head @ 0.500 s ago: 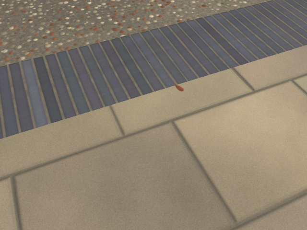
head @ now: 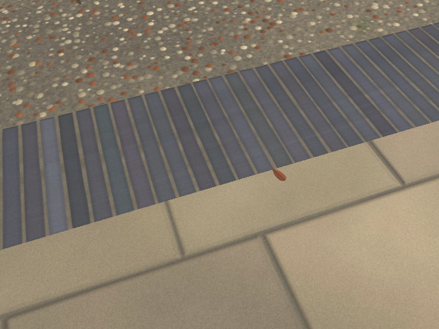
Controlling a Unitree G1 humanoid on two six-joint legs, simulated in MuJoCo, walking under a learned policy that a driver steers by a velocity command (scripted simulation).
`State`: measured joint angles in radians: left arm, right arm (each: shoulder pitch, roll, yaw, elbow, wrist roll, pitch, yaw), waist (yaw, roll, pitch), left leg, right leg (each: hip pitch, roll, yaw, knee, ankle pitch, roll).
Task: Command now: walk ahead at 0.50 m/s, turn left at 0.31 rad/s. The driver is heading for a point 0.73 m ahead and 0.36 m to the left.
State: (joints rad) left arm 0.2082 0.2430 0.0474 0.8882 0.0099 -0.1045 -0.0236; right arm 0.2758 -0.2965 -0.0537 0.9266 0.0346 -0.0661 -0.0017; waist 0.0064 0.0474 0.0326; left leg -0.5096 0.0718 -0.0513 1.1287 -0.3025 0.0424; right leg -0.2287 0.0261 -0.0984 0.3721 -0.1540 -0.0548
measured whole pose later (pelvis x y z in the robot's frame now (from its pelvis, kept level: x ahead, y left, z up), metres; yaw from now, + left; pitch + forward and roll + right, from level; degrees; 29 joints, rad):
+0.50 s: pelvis +0.28 +0.07 -0.01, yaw +16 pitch +1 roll -1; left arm 0.19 0.28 0.05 0.86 -0.01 -0.12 0.00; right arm 0.22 -0.28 -0.08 0.77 0.01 -0.05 0.03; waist -0.01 -0.01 0.06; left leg -0.35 -0.09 0.01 0.50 -0.17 0.11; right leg -0.41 -0.06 0.03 1.20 -0.38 -0.01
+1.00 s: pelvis +0.57 +0.11 -0.01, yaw +34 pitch +1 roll -1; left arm 0.18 0.26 0.06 0.78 0.01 -0.11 -0.01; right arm 0.31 -0.30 -0.08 0.73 0.03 -0.02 -0.01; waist 0.00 0.04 0.02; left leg -0.48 0.01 -0.07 1.19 -0.37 0.02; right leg -0.29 0.02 -0.06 0.45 -0.18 -0.02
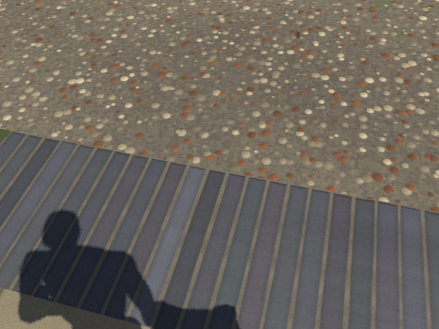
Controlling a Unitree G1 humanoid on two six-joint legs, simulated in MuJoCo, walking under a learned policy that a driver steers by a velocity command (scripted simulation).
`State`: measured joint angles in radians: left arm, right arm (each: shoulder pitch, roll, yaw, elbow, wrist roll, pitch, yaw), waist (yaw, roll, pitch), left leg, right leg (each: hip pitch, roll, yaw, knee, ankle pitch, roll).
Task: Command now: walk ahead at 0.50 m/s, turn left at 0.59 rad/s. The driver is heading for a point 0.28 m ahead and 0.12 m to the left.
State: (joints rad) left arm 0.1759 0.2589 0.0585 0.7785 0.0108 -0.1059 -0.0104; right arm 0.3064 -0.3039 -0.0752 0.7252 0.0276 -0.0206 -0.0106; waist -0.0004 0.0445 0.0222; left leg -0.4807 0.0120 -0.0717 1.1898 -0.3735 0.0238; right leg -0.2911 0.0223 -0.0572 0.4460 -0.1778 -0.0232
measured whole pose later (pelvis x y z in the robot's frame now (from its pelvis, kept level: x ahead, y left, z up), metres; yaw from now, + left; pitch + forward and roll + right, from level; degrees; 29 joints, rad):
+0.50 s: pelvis +0.21 +0.06 -0.01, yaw +11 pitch +2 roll +0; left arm 0.18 0.31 0.04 0.85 -0.01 -0.02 0.01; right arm 0.12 -0.25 -0.04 0.66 -0.02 -0.02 0.03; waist 0.02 -0.03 0.07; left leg -0.41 -0.04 0.02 0.49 -0.11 0.06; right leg -0.44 -0.08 0.01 1.07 -0.52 0.06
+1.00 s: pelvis +0.29 +0.04 +0.00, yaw +11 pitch -1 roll +0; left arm 0.18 0.23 0.01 0.95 0.01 -0.02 0.02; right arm 0.18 -0.23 -0.05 0.90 -0.01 0.01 -0.02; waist 0.01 0.00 0.03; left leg -0.25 -0.01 0.00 0.50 -0.24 0.01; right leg -0.21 -0.03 -0.01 0.52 -0.30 0.02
